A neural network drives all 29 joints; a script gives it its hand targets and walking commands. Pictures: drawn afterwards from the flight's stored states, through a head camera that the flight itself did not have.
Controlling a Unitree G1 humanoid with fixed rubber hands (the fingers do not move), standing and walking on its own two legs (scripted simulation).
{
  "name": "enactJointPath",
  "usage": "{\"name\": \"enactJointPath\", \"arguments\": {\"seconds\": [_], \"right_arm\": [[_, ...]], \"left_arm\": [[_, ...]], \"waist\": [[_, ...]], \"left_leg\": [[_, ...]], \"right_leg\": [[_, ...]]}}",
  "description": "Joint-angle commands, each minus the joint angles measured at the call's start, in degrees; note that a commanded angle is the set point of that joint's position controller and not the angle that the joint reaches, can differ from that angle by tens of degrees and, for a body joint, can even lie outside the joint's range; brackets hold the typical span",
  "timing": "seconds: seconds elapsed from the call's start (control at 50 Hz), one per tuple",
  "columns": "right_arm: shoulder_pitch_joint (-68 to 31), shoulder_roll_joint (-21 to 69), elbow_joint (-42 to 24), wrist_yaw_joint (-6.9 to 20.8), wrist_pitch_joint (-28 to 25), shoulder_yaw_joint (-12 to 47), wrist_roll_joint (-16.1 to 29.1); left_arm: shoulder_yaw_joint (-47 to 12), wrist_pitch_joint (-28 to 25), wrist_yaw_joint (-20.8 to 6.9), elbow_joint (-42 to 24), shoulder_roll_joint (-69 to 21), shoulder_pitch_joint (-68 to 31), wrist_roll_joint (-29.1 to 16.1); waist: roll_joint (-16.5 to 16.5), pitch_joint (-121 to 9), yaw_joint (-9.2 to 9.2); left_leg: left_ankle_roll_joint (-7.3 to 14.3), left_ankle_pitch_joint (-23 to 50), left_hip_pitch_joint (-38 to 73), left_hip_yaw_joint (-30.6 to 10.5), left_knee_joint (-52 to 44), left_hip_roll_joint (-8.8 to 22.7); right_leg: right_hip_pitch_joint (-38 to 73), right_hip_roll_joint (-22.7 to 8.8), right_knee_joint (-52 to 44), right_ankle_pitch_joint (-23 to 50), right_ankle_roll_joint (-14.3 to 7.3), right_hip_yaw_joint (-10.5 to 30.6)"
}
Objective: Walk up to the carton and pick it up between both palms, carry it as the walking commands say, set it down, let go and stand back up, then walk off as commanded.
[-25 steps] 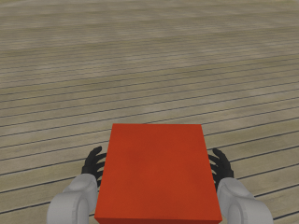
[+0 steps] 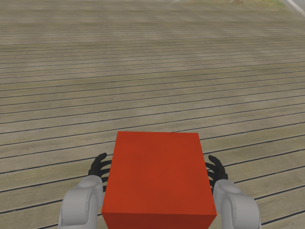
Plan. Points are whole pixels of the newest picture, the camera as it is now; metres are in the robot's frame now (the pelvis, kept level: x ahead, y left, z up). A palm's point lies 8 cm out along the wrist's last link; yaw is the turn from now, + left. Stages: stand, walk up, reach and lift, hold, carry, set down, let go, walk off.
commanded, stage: carry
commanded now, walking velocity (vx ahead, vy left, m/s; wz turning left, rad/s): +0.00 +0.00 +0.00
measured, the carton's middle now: (156, 191) +0.25 +0.00 +0.00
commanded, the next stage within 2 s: none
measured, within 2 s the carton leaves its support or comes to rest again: neither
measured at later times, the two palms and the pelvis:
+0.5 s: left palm (106, 169) +0.26 +0.13 +0.07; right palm (225, 175) +0.27 -0.17 +0.07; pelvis +0.02 -0.02 +0.00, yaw +0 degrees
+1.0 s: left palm (117, 173) +0.28 +0.11 +0.02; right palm (226, 177) +0.29 -0.19 +0.03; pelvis +0.03 -0.04 +0.00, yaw +0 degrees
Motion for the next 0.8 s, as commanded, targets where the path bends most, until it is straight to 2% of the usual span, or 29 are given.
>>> {"name": "enactJointPath", "arguments": {"seconds": [0.0, 0.02, 0.08, 0.1, 0.16, 0.18, 0.2, 0.22, 0.24, 0.26, 0.3, 0.34, 0.38, 0.42, 0.44, 0.48, 0.5, 0.52, 0.54, 0.58, 0.62, 0.64, 0.66, 0.68, 0.7, 0.72, 0.74, 0.76, 0.78], "right_arm": [[-33.3, 53.5, -28.7, 9.0, -6.5, 40.0, 22.3], [-28.1, 52.6, -25.9, 8.6, -4.4, 38.9, 21.4], [-20.3, 47.4, -22.4, 7.0, -0.3, 37.6, 19.1], [-19.6, 46.5, -24.2, 6.8, 0.5, 38.7, 19.2], [-22.0, 44.8, -25.2, 7.0, 2.2, 39.2, 19.4], [-19.5, 43.2, -21.0, 7.2, 2.1, 37.3, 17.5], [-18.2, 37.8, -11.1, 7.3, 1.4, 31.3, 13.2], [-16.9, 33.5, -5.6, 7.7, -0.3, 28.4, 11.0], [-22.2, 40.9, -17.8, 7.9, -1.4, 34.8, 16.2], [-23.2, 43.1, -18.8, 8.4, -1.9, 35.8, 17.1], [-22.9, 36.2, -1.1, 9.1, -4.9, 26.5, 10.1], [-25.4, 45.8, -17.6, 8.6, -5.8, 35.9, 17.1], [-25.7, 42.2, -10.0, 8.6, -6.6, 31.6, 13.9], [-27.4, 45.2, -18.2, 8.4, -6.5, 36.9, 17.7], [-22.8, 40.2, -7.3, 8.5, -6.6, 31.0, 13.1], [-25.7, 42.3, -11.8, 8.6, -7.6, 33.7, 15.4], [-21.4, 37.3, -0.5, 9.1, -8.7, 28.1, 10.8], [-25.0, 43.3, -14.7, 8.9, -8.7, 35.1, 16.2], [-24.9, 38.8, -6.2, 9.0, -9.4, 30.1, 12.5], [-22.1, 35.9, 2.7, 9.5, -12.0, 25.7, 9.3], [-25.6, 41.7, -8.7, 9.4, -12.7, 31.5, 13.7], [-25.8, 41.4, -9.6, 9.7, -12.9, 31.9, 13.7], [-24.8, 36.3, 2.8, 9.9, -13.9, 26.0, 9.1], [-27.3, 42.5, -14.3, 9.6, -14.1, 33.9, 15.4], [-24.1, 39.1, -2.1, 9.7, -14.0, 28.7, 10.8], [-27.0, 43.8, -15.0, 9.6, -14.1, 35.2, 15.9], [-25.8, 39.0, -5.0, 9.4, -13.8, 30.7, 11.9], [-21.9, 32.3, 11.2, 10.0, -15.8, 22.1, 5.8], [-23.7, 33.7, 2.8, 10.0, -17.2, 25.9, 8.3]], "left_arm": [[-44.4, -7.4, -8.9, -30.4, -52.7, -34.9, -23.5], [-44.4, -5.5, -8.4, -27.7, -52.3, -30.7, -23.2], [-41.9, -1.9, -7.1, -23.2, -46.5, -21.2, -21.3], [-40.6, -1.2, -7.3, -22.9, -44.8, -18.2, -20.9], [-39.7, 0.1, -7.6, -25.2, -42.2, -19.3, -20.2], [-38.4, -0.2, -8.0, -21.2, -40.6, -18.0, -18.9], [-33.6, -0.7, -8.0, -13.2, -34.8, -18.9, -15.1], [-30.9, -2.3, -8.3, -6.5, -31.3, -16.8, -12.4], [-37.7, -3.1, -8.1, -18.8, -38.6, -22.1, -17.1], [-39.2, -3.8, -8.5, -22.4, -40.0, -25.4, -18.5], [-30.1, -7.0, -9.4, -4.5, -34.2, -25.8, -12.2], [-39.8, -7.7, -9.2, -20.7, -43.8, -28.1, -19.6], [-35.6, -8.3, -9.2, -11.0, -41.9, -27.3, -16.4], [-37.1, -8.3, -9.0, -15.2, -43.8, -24.3, -17.9], [-33.6, -8.8, -8.8, -8.9, -39.1, -24.4, -14.7], [-34.3, -9.6, -8.8, -10.7, -40.4, -23.3, -15.2], [-29.8, -11.1, -9.0, -1.8, -35.3, -22.3, -11.3], [-36.4, -11.1, -8.9, -15.3, -41.2, -24.7, -16.4], [-32.4, -11.3, -9.2, -5.7, -37.9, -24.7, -13.2], [-29.5, -14.2, -9.4, -1.4, -33.3, -25.7, -10.5], [-34.8, -14.5, -9.2, -10.7, -39.4, -28.2, -14.5], [-35.5, -14.8, -9.5, -12.6, -39.3, -28.3, -15.1], [-28.6, -15.9, -9.6, 1.0, -34.2, -26.3, -9.9], [-35.8, -15.6, -9.4, -12.8, -40.6, -27.3, -15.6], [-31.1, -16.0, -9.8, -2.9, -37.2, -26.3, -12.0], [-37.0, -15.8, -9.5, -14.5, -41.7, -27.4, -16.5], [-31.9, -16.0, -9.7, -3.7, -37.5, -25.0, -12.8], [-24.2, -18.0, -10.0, 9.8, -29.8, -23.6, -6.7], [-27.6, -19.1, -10.3, 4.4, -31.8, -23.7, -9.2]], "waist": [[8.2, -8.6, 0.28], [9.4, -11.3, 0.35], [5.1, -18.3, 0.14], [1.6, -18.6, 0.23], [-1.2, -13.8, 0.11], [-2.1, -14.7, -0.06], [1.7, -11.5, -0.43], [2.1, -10.7, -0.71], [2.3, -10.2, -0.64], [2.2, -8.8, -0.22], [2.6, -7.8, -0.34], [2.9, -10.1, -0.41], [1.6, -10.9, -0.37], [-1.5, -11.5, 0.13], [2.6, -11.5, -0.24], [0.3, -13.0, 0.09], [1.2, -12.7, -0.01], [1.1, -12.4, 0.18], [2.7, -11.6, -0.08], [5.3, -12.5, -0.05], [3.7, -10.7, -0.2], [3.3, -11.4, -0.16], [4.0, -12.4, 0.1], [2.1, -13.9, -0.2], [-0.7, -13.1, -0.3], [0.7, -14.5, -0.07], [-0.9, -13.5, 0.14], [2.0, -13.3, -0.08], [1.1, -13.1, 0.09]], "left_leg": [[1.5, -14.1, -0.7, -11.5, -15.6, 8.2], [1.1, -12.8, -0.2, -10.2, -14.5, 7.8], [1.3, 3.3, 6.8, -8.0, -7.8, 6.9], [0.7, 2.9, 6.4, -6.2, -6.1, 6.2], [0.1, -0.7, 3.0, -4.9, -5.2, 5.3], [0.1, 0.0, 5.0, -5.0, -5.0, 5.3], [0.0, 0.5, 5.0, -5.2, -7.3, 5.8], [-0.2, 2.6, 5.3, -5.7, -7.6, 6.4], [-0.3, 2.4, 4.6, -5.4, -7.0, 6.2], [-0.2, 1.4, 4.0, -5.7, -7.6, 5.9], [-0.2, 0.8, 3.7, -5.0, -7.7, 5.9], [0.2, -0.7, 3.4, -4.7, -6.0, 5.1], [0.3, 1.5, 4.2, -5.3, -5.8, 5.7], [0.5, 1.8, 4.5, -5.6, -5.9, 6.1], [0.1, 1.8, 4.0, -5.1, -6.3, 5.6], [0.1, 1.3, 4.5, -4.3, -5.1, 5.6], [0.2, 1.7, 4.3, -4.3, -5.2, 5.7], [-0.1, 1.1, 4.3, -4.2, -5.1, 5.6], [-0.1, 0.8, 3.5, -3.9, -6.0, 5.7], [-0.2, 2.5, 5.0, -3.7, -5.4, 5.9], [0.0, 1.4, 3.2, -3.8, -5.7, 5.9], [0.0, 0.4, 3.9, -3.5, -5.6, 5.8], [-0.1, 1.9, 5.3, -3.3, -5.7, 6.0], [-0.4, 3.1, 4.6, -3.0, -4.9, 6.0], [0.1, 3.9, 3.3, -3.8, -4.9, 6.0], [0.3, 2.8, 3.7, -3.8, -5.3, 5.9], [0.4, 1.9, 4.8, -3.4, -4.9, 6.1], [-0.1, 1.0, 5.0, -2.1, -5.1, 6.0], [-0.2, 0.9, 4.5, -2.7, -4.5, 5.8]], "right_leg": [[6.2, -2.5, -4.9, -6.4, 1.8, 4.4], [7.0, -2.2, -4.2, -6.6, 1.5, 4.1], [9.5, -4.3, -6.8, 0.1, 1.1, 5.6], [10.7, -5.5, -8.5, 0.9, 0.8, 6.8], [9.1, -7.4, -12.1, -5.2, 0.6, 9.7], [8.0, -7.4, -12.7, -4.9, 0.2, 10.1], [6.4, -6.9, -11.6, -4.5, 0.7, 8.8], [5.3, -6.7, -10.9, -0.5, 0.9, 8.7], [5.8, -6.5, -10.4, 0.5, 1.2, 7.6], [5.2, -6.3, -10.4, -1.8, 1.1, 7.6], [4.6, -6.6, -11.6, -3.6, 1.3, 7.7], [6.4, -6.8, -11.3, -2.7, 0.6, 8.6], [7.3, -6.8, -10.4, -0.6, 0.4, 8.0], [8.7, -6.4, -10.2, 1.7, 0.2, 7.8], [8.8, -6.5, -10.0, 1.1, 0.6, 7.2], [10.4, -6.6, -10.3, 2.2, 0.0, 8.1], [10.3, -7.0, -10.4, 3.1, -0.2, 8.4], [9.8, -6.9, -10.4, 2.1, -0.4, 8.5], [9.5, -7.0, -10.3, 1.2, -0.2, 8.2], [9.7, -6.6, -9.8, 3.7, -0.2, 8.1], [9.4, -6.5, -10.1, 0.3, -0.1, 7.2], [9.3, -6.5, -11.1, -1.4, -0.2, 8.3], [9.5, -6.5, -10.9, 0.5, -0.6, 8.1], [11.7, -6.2, -10.1, 4.6, -0.3, 7.5], [12.8, -6.5, -9.7, 5.5, -0.1, 7.2], [13.2, -6.4, -9.0, 4.5, -0.6, 6.5], [12.2, -5.9, -10.5, 2.9, -0.4, 7.2], [11.5, -6.6, -11.1, 0.7, -0.4, 7.9], [12.3, -6.5, -10.8, 4.2, -0.5, 8.2]]}}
